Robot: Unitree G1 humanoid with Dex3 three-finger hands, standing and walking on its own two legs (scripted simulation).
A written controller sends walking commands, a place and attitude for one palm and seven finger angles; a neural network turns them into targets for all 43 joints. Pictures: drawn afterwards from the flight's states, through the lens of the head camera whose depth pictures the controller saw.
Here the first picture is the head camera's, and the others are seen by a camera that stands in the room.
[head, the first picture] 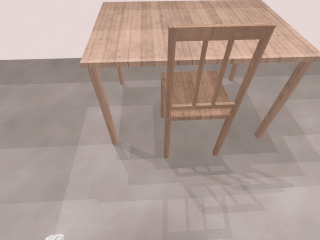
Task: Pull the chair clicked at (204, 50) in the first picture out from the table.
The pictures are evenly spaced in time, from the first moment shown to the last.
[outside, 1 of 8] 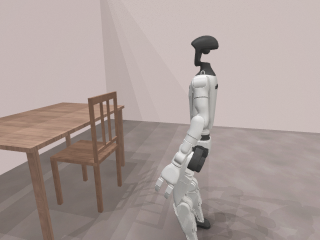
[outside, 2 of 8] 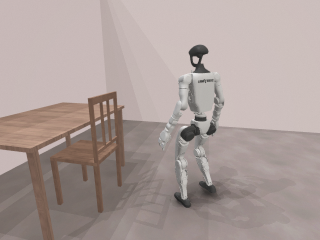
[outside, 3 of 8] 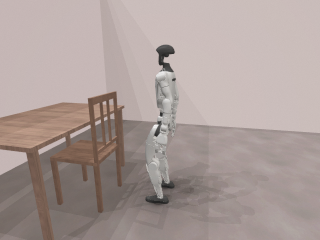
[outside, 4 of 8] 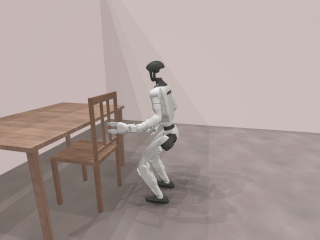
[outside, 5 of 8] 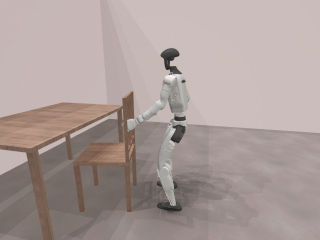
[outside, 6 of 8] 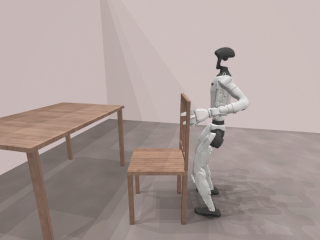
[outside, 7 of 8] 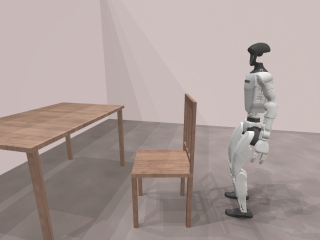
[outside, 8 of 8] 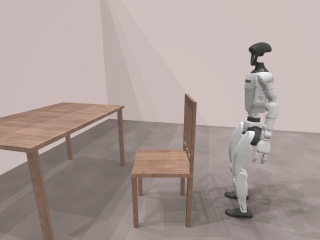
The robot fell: no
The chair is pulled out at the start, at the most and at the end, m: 0.00 0.68 0.67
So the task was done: yes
